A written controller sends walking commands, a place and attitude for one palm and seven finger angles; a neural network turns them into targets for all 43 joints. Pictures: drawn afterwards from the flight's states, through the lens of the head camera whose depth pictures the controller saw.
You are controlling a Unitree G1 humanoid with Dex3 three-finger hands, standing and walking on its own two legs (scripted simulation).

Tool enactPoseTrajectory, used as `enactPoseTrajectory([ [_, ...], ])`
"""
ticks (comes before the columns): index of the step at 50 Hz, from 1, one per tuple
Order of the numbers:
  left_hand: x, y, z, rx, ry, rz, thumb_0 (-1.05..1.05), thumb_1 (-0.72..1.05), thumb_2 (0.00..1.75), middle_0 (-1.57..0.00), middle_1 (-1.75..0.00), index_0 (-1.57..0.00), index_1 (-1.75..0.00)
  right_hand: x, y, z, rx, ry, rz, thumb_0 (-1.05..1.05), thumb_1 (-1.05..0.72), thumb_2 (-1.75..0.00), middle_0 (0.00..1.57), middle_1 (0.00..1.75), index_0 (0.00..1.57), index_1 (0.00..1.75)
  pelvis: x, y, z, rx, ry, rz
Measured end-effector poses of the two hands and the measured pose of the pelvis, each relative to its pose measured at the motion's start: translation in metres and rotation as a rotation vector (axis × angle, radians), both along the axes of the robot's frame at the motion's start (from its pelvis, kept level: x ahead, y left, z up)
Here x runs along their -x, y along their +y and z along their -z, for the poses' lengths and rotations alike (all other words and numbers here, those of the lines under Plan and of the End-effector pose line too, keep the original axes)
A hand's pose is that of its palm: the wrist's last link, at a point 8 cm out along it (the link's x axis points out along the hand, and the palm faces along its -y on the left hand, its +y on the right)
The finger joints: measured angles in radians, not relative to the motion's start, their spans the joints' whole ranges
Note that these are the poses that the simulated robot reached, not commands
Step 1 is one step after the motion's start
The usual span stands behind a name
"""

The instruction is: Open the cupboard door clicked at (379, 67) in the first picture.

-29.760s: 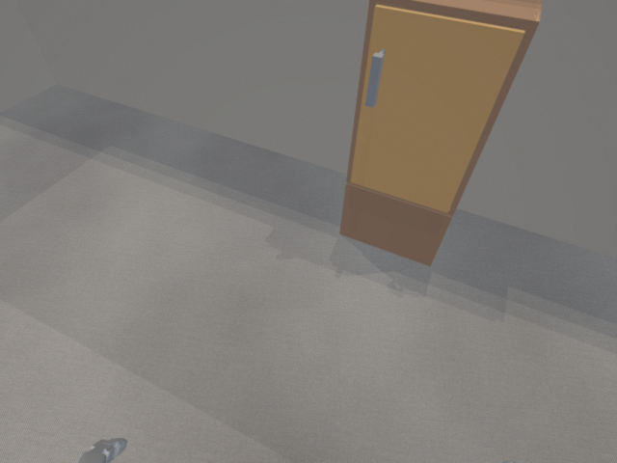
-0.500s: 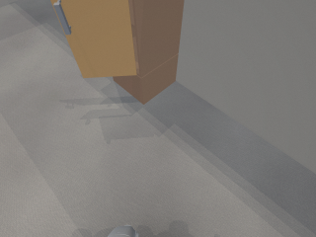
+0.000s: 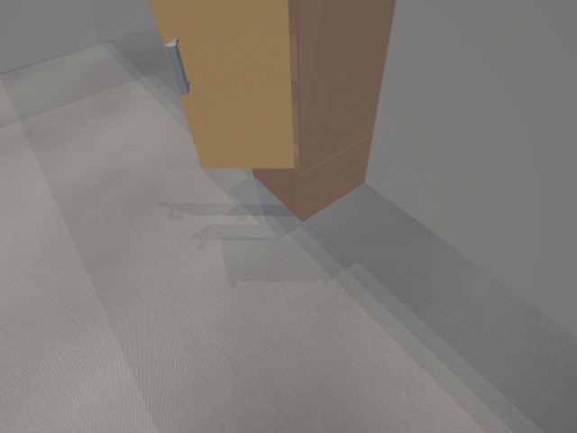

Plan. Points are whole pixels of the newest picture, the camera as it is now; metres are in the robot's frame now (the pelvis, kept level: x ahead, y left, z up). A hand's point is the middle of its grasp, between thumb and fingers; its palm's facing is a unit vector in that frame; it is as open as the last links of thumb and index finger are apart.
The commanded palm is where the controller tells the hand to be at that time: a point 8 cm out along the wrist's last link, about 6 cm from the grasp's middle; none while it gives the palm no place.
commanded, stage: take the last steps up to it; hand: left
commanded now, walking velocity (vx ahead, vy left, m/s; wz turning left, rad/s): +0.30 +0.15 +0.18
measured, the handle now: (180, 66) +1.04 +0.39 -0.01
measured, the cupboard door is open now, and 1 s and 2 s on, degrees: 50 50 50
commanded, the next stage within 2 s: come to a stop and stand still in 1.22 s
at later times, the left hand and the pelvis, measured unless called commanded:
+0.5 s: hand out of the picture +0.07 +0.26 -0.18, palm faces +0.18 -0.97 -0.16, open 7.4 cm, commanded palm none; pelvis +0.16 +0.10 -0.01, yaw +5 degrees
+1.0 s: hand (186, 259) +0.47 +0.27 -0.15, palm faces -0.05 -0.98 -0.18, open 7.4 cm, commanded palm none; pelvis +0.34 +0.10 +0.00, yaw +0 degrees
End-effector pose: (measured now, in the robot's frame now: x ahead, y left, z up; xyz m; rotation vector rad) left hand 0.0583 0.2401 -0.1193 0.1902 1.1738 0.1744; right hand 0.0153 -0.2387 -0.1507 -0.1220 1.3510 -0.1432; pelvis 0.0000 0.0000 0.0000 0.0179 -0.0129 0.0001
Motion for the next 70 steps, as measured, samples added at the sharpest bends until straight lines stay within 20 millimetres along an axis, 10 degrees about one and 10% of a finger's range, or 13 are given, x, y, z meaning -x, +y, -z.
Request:
enactPoseTrajectory([
  [11, 0.047, -0.02, -0.007, 0.076, 0.235, -0.133, 0.01, 0.91, 0.89, -0.2, -0.3, -0.2, -0.3, -0.082, 0.003, -0.027, 0.009, 0.013, -0.056, 0.0, -0.91, -0.9, 0.2, 0.3, 0.19, 0.3, -0.06, 0.011, -0.022, -0.02, 0.019, -0.062],
  [21, 0.051, 0.025, 0.024, 0.152, 0.439, -0.258, 0.01, 0.91, 0.89, -0.2, -0.3, -0.21, -0.3, -0.236, 0.09, -0.013, 0.024, -0.135, -0.218, 0.0, -0.91, -0.9, 0.2, 0.3, 0.19, 0.3, -0.138, 0.079, 0.008, 0.02, 0.034, -0.106],
  [25, 0.0, 0.065, 0.032, 0.126, 0.418, -0.227, 0.01, 0.91, 0.89, -0.2, -0.3, -0.2, -0.3, -0.264, 0.122, -0.018, 0.031, -0.195, -0.199, 0.0, -0.91, -0.9, 0.2, 0.3, 0.2, 0.3, -0.16, 0.099, 0.007, 0.009, 0.02, -0.089],
  [34, -0.197, 0.125, 0.005, 0.044, 0.064, -0.08, 0.01, 0.91, 0.9, -0.19, -0.3, -0.2, -0.3, -0.258, 0.132, -0.031, 0.052, -0.133, -0.076, -0.02, -0.94, -0.9, 0.2, 0.3, 0.2, 0.3, -0.215, 0.125, -0.015, -0.009, 0.02, -0.041],
  [47, -0.388, 0.088, 0.001, 0.046, -0.072, 0.108, 0.0, 0.91, 0.9, -0.19, -0.3, -0.2, -0.3, -0.215, 0.142, -0.01, -0.037, 0.216, 0.092, 0.0, -0.91, -0.9, 0.2, 0.3, 0.2, 0.3, -0.321, 0.11, -0.002, -0.019, 0.031, 0.007],
  [52, -0.396, 0.072, 0.006, 0.07, -0.042, 0.07, 0.0, 0.91, 0.89, -0.2, -0.3, -0.2, -0.3, -0.255, 0.13, -0.013, -0.04, 0.251, 0.099, 0.0, -0.91, -0.9, 0.2, 0.3, 0.2, 0.3, -0.354, 0.099, -0.005, 0.001, 0.011, 0.003],
  [64, -0.366, 0.115, 0.017, 0.068, 0.197, -0.074, -0.01, 0.94, 0.89, -0.2, -0.3, -0.2, -0.3, -0.48, 0.127, -0.031, 0.046, -0.105, -0.04, 0.0, -0.92, -0.9, 0.2, 0.3, 0.19, 0.3, -0.437, 0.123, -0.012, 0.03, 0.013, -0.012],
  [70, -0.385, 0.128, 0.036, 0.102, 0.278, -0.089, 0.0, 0.92, 0.9, -0.2, -0.3, -0.2, -0.3, -0.541, 0.152, -0.031, 0.082, -0.189, -0.079, 0.0, -0.92, -0.9, 0.2, 0.3, 0.19, 0.3, -0.476, 0.145, -0.001, 0.017, 0.005, 0.004],
])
